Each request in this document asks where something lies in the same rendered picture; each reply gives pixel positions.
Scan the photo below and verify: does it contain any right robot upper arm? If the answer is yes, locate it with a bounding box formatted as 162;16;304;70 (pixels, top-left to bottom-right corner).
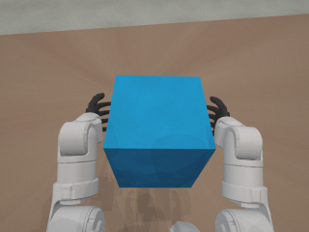
215;208;273;232

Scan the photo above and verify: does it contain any carton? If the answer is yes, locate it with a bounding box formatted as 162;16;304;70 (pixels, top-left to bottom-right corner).
103;75;216;189

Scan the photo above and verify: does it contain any right robot hand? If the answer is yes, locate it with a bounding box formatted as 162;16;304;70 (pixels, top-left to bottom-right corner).
207;96;230;136

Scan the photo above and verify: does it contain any robot right forearm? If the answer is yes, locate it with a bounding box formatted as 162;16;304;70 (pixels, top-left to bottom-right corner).
214;116;274;232

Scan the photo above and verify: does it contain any left robot hand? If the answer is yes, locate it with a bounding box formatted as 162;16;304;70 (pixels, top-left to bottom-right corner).
86;93;111;131

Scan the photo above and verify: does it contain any robot right thigh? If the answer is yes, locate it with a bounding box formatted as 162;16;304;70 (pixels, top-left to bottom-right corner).
169;221;200;232

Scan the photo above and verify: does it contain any robot left forearm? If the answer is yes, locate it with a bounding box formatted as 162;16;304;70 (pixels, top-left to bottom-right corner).
46;112;103;232

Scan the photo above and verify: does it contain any left robot upper arm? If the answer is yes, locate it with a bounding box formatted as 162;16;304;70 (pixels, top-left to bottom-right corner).
47;205;105;232

